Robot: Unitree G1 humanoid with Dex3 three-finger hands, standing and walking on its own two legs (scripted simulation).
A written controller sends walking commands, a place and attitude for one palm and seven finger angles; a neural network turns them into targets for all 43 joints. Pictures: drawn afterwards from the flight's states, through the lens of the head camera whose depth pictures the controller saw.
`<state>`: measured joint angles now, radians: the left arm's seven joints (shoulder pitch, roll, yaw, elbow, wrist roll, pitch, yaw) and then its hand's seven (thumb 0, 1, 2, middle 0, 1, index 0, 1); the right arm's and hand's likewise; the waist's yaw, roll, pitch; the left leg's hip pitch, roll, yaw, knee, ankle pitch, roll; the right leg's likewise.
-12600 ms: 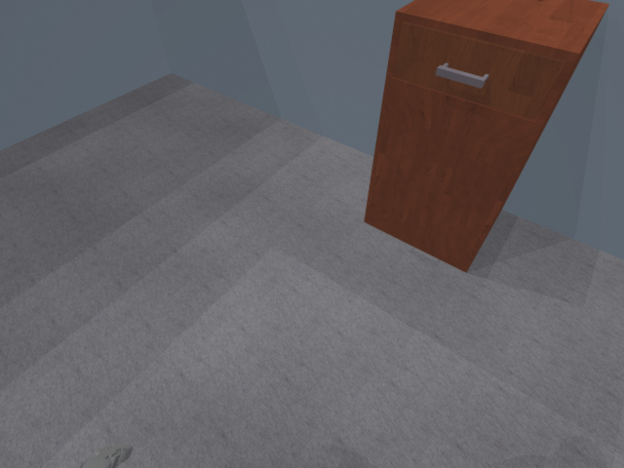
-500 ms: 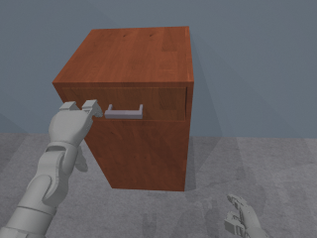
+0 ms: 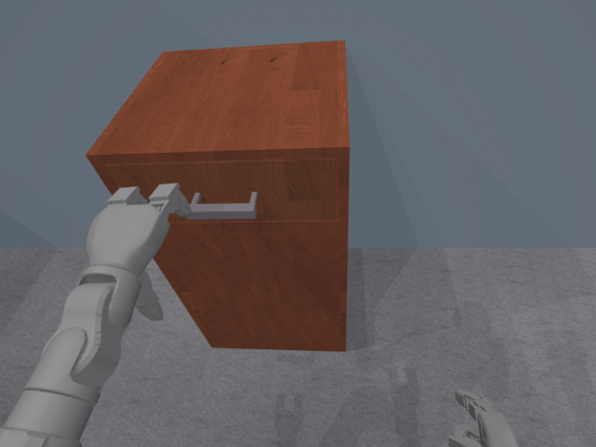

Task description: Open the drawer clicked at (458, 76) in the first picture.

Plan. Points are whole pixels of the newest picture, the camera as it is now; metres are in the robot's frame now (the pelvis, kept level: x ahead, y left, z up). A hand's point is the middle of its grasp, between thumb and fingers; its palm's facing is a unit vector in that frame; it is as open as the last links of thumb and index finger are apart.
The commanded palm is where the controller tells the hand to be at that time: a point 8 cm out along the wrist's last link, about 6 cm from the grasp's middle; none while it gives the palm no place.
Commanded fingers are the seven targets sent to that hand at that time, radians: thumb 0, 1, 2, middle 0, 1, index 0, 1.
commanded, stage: move the hooked fingers above the handle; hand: left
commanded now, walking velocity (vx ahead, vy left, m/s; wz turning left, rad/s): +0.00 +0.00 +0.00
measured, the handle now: (223, 204) +0.52 +0.23 -0.01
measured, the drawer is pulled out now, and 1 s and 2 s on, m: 0.00 0.00 0.00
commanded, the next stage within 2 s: none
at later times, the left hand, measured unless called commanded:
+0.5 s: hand (168, 241) +0.35 +0.24 +0.09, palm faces +0.02 -0.05 -1.00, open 13.9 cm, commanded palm +0.33 +0.24 +0.15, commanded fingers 0.00 -0.50 0.30 -0.30 -1.20 -0.30 -1.20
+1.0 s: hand (190, 228) +0.40 +0.24 +0.06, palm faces -0.05 -0.04 -1.00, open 13.9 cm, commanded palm +0.39 +0.24 +0.13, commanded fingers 0.00 -0.50 0.30 -0.30 -1.20 -0.30 -1.20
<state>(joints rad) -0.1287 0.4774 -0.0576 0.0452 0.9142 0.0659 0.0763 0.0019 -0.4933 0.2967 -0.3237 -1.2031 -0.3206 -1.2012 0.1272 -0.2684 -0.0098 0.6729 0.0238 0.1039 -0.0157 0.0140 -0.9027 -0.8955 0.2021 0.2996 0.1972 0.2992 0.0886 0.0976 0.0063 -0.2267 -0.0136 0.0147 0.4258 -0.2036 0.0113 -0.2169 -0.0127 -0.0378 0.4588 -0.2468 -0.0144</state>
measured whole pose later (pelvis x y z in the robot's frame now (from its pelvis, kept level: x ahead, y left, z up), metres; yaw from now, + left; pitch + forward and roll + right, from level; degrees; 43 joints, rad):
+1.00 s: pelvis +0.02 +0.01 -0.01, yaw +0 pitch +6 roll +0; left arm -0.42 0.45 -0.14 0.45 0.97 0.09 0.07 0.00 -0.49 0.30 -0.32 -1.20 -0.32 -1.20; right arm 0.19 -0.25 -0.02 0.67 0.03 0.12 -0.04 0.01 -0.90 -0.90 0.20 0.30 0.20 0.30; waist 0.03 0.06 -0.05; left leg -0.36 -0.02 0.03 0.53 -0.28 0.03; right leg -0.35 -0.02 -0.02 0.55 -0.31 0.00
